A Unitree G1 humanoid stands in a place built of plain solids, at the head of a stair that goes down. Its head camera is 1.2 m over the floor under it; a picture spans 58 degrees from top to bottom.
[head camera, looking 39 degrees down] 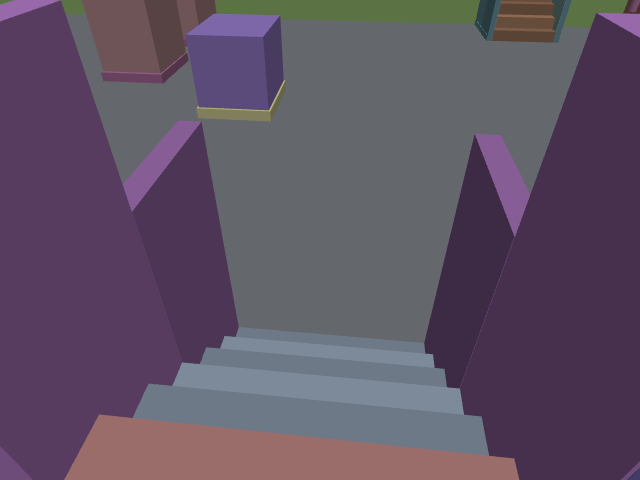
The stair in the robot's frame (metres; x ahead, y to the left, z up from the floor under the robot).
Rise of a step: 0.20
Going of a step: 0.23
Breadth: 1.20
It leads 6 degrees to the right of straight ahead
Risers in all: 6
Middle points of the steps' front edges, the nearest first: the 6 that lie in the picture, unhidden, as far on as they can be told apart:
0.60 0.06 0.00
0.83 0.04 -0.20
1.07 0.01 -0.40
1.30 -0.01 -0.60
1.53 -0.04 -0.80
1.76 -0.06 -1.00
